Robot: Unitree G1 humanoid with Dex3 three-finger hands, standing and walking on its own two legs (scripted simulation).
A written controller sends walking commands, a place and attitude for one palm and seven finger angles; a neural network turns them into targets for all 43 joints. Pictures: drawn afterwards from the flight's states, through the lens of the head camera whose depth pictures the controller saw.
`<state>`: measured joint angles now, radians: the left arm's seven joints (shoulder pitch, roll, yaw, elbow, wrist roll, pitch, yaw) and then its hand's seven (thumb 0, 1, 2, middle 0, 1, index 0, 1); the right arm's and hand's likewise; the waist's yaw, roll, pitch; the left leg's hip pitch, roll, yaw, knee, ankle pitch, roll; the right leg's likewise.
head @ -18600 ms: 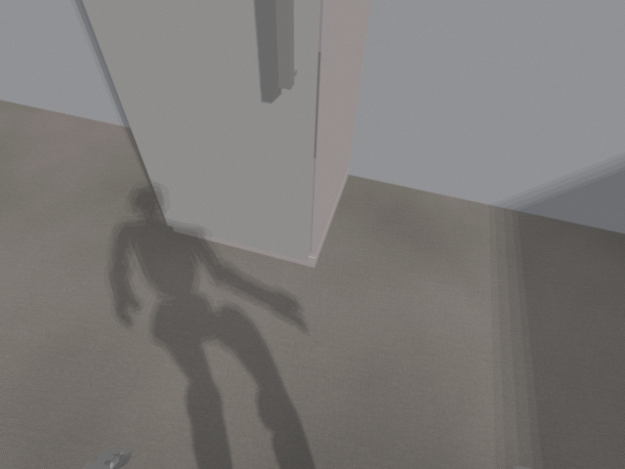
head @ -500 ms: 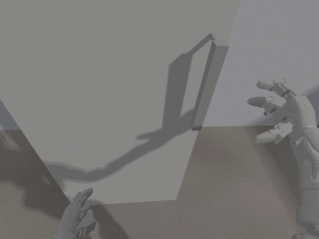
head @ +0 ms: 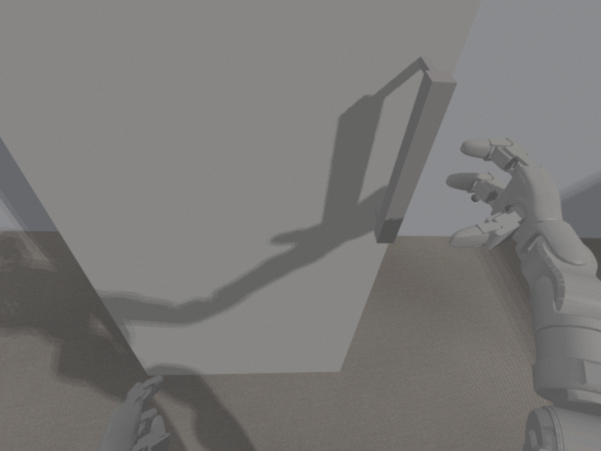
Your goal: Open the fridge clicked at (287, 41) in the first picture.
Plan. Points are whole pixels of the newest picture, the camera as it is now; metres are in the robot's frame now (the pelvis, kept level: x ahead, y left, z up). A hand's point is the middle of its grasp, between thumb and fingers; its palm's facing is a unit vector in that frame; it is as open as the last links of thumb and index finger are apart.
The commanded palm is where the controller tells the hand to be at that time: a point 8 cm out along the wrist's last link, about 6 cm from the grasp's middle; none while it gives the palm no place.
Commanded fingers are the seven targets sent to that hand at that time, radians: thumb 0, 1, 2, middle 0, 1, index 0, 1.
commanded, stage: move the hooked fingers beside the handle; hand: right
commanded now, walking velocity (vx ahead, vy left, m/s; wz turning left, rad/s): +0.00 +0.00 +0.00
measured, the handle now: (402, 161) +0.47 -0.10 +0.18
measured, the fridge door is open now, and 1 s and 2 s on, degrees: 0 0 0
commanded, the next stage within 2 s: none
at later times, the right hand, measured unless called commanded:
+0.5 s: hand (464, 185) +0.42 -0.17 +0.18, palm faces -0.08 +1.00 -0.01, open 14.0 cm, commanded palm +0.39 -0.22 +0.18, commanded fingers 0.00 0.50 -0.30 0.30 1.20 0.30 1.20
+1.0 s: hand (466, 197) +0.40 -0.17 +0.17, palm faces -0.07 +1.00 -0.01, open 14.0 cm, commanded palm +0.39 -0.22 +0.19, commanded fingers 0.00 0.50 -0.30 0.30 1.20 0.30 1.20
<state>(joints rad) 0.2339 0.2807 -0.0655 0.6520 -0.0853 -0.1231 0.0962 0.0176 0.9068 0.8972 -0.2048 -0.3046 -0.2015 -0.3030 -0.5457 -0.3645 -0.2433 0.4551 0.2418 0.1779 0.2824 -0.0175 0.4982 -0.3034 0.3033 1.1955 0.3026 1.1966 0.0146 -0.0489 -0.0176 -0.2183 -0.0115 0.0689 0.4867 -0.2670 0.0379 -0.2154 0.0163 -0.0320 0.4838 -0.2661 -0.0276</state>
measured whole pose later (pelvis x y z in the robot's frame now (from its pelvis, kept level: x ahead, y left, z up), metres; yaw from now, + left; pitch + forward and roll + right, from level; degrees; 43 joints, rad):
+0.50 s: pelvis +0.01 +0.00 +0.00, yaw +2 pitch +1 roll +0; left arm 0.32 0.29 -0.04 0.67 -0.08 -0.10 0.07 0.02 0.91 0.90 -0.20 -0.30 -0.20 -0.30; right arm -0.61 -0.37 -0.27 0.61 0.22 0.10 0.28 -0.02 0.50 -0.30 0.30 1.20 0.30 1.20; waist 0.03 -0.05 -0.04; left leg -0.24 -0.02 0.04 0.48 -0.27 0.04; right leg -0.23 0.01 -0.06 0.48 -0.28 -0.03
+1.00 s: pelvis +0.00 -0.01 +0.00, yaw +1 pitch +1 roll +0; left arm 0.26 0.27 -0.06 0.63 -0.07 -0.09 0.07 0.02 0.91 0.90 -0.21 -0.30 -0.20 -0.30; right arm -0.56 -0.32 -0.24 0.51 0.21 0.11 0.24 -0.02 0.50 -0.30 0.30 1.20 0.30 1.20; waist 0.02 -0.04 -0.03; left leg -0.23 -0.01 0.05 0.49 -0.27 0.03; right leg -0.22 0.02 -0.05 0.48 -0.27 -0.04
